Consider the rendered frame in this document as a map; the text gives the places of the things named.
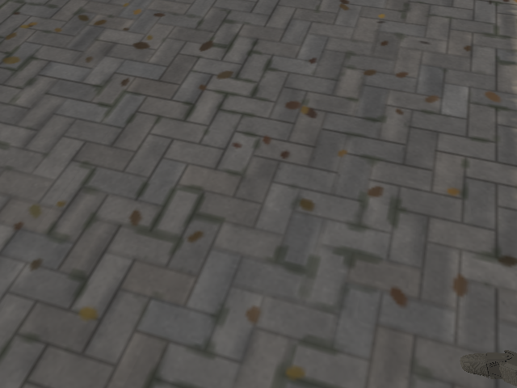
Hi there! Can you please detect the robot right hand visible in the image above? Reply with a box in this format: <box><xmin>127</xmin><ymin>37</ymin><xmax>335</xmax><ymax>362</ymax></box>
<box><xmin>460</xmin><ymin>350</ymin><xmax>517</xmax><ymax>386</ymax></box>

